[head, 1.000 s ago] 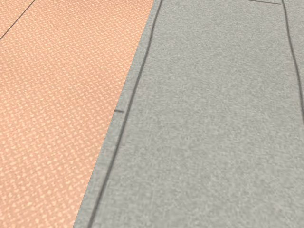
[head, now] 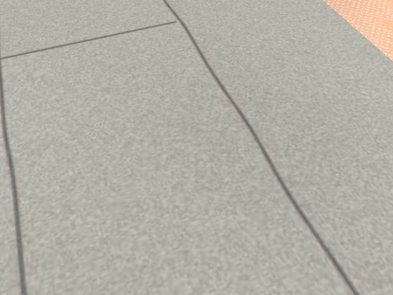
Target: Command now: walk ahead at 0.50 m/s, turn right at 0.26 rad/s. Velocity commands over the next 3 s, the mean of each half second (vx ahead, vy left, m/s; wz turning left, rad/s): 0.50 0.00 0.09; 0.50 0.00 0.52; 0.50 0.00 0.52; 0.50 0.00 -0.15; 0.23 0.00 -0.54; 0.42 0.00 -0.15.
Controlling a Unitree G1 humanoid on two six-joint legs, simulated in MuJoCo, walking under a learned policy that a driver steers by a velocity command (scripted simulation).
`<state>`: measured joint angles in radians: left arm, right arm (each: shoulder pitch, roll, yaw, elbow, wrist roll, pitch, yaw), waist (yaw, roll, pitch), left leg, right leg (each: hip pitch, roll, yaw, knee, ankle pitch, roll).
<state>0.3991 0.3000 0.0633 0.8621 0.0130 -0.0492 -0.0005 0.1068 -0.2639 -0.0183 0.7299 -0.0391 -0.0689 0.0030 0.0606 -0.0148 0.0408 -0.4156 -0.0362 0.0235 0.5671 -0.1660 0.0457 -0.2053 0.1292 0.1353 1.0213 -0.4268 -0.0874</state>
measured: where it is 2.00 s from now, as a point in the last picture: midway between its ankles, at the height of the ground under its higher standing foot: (140, 174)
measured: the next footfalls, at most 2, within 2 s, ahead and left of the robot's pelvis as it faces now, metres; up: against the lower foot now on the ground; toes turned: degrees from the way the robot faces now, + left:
right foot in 0.42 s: +0.36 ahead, -0.11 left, +0.00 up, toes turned +3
left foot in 0.94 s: +0.57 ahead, +0.16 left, +0.00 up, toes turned +26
